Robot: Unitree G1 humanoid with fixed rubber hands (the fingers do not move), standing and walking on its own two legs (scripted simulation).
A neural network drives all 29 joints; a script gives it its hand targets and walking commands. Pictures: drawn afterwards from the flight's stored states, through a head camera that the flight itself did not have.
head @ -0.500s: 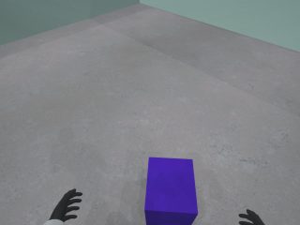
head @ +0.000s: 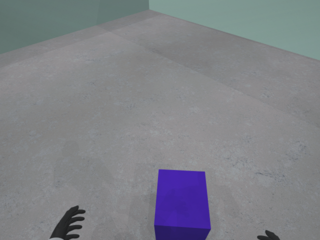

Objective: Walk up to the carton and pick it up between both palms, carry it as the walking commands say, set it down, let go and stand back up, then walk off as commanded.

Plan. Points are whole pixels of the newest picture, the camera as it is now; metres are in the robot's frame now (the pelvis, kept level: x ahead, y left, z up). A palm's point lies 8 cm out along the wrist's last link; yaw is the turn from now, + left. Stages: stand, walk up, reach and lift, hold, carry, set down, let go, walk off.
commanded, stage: stand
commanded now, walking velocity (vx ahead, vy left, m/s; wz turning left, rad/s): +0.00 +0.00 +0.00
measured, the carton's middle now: (180, 207) +0.45 -0.08 -0.62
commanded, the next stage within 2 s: walk off in 0.16 s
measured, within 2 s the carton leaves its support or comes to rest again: neither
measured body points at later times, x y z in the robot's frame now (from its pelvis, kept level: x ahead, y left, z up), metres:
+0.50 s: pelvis -0.01 +0.00 +0.00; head -0.03 +0.00 +0.45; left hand +0.15 +0.27 -0.08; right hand +0.08 -0.28 -0.12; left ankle -0.03 +0.11 -0.74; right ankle +0.01 -0.13 -0.74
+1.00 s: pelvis -0.03 +0.08 +0.00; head -0.02 +0.10 +0.45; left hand +0.11 +0.35 -0.11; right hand +0.02 -0.21 -0.12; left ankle -0.03 +0.11 -0.74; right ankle -0.06 -0.06 -0.67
